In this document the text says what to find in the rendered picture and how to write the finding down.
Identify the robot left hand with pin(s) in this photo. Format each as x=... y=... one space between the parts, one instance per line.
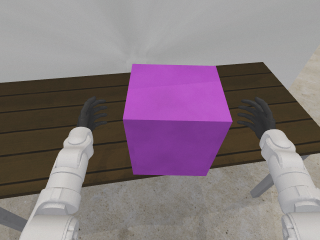
x=86 y=118

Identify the right robot forearm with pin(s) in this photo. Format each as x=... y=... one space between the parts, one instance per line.
x=296 y=190

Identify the robot right upper arm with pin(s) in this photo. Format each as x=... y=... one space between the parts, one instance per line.
x=301 y=226

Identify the table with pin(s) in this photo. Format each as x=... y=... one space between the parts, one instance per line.
x=36 y=117

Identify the left robot forearm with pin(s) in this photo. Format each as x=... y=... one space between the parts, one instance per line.
x=61 y=195

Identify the robot left upper arm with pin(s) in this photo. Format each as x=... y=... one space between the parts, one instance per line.
x=52 y=227

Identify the robot right hand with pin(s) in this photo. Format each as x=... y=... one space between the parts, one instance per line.
x=263 y=117

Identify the carton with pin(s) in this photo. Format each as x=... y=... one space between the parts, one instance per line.
x=176 y=118

